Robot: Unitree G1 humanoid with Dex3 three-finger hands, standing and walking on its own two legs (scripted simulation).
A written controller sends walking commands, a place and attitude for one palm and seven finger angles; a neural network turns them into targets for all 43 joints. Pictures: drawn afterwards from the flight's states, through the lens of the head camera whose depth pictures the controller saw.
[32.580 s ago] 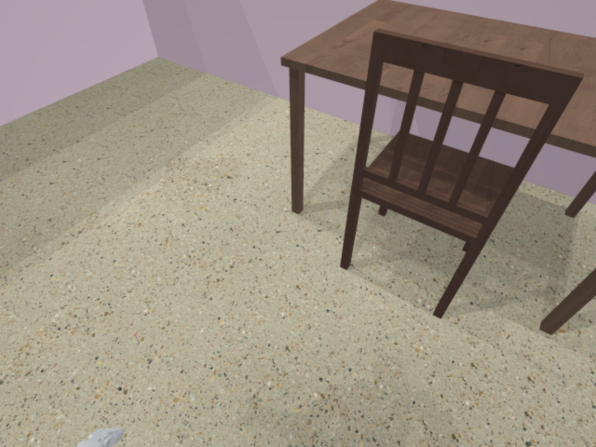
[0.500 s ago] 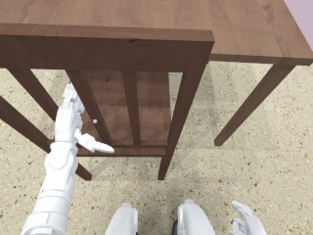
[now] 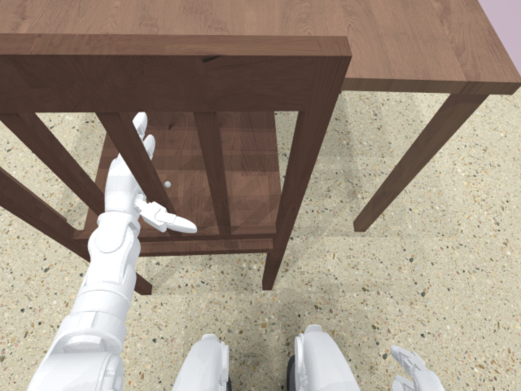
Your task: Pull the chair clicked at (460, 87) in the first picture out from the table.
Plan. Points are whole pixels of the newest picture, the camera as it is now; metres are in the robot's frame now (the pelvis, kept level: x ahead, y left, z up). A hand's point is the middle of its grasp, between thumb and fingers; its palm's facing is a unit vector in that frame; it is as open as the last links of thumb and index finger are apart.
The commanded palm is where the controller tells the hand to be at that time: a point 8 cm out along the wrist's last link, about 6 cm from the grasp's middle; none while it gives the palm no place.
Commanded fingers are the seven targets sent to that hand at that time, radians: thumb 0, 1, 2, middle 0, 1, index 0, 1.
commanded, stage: push the fingers through the gap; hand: left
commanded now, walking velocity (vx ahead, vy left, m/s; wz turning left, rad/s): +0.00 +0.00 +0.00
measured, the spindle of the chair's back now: (153, 188) +0.40 +0.16 +0.05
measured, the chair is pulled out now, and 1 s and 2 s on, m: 0.06 0.04 0.04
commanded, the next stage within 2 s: hook a spindle and tug to test in 0.46 s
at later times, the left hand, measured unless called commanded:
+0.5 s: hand (171, 175) +0.43 +0.14 +0.02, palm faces -0.02 -1.00 -0.04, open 17.1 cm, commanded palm +0.41 +0.19 +0.02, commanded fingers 0.00 -0.50 0.30 -0.06 -0.08 -0.06 -0.08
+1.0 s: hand (171, 173) +0.44 +0.14 +0.02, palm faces -0.02 -1.00 -0.04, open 14.6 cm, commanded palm +0.42 +0.18 +0.02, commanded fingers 0.00 -0.05 0.49 -0.46 -1.34 -0.46 -1.34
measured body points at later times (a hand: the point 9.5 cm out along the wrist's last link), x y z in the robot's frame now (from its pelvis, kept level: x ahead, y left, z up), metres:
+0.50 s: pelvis -0.01 +0.00 +0.00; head +0.11 +0.01 +0.43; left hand +0.43 +0.19 +0.03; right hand +0.07 -0.26 -0.12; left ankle +0.01 +0.10 -0.62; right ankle +0.05 -0.13 -0.62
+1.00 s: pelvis -0.01 +0.00 +0.00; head +0.13 +0.02 +0.43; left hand +0.43 +0.19 +0.03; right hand +0.09 -0.25 -0.12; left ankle +0.01 +0.10 -0.62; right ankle +0.05 -0.13 -0.62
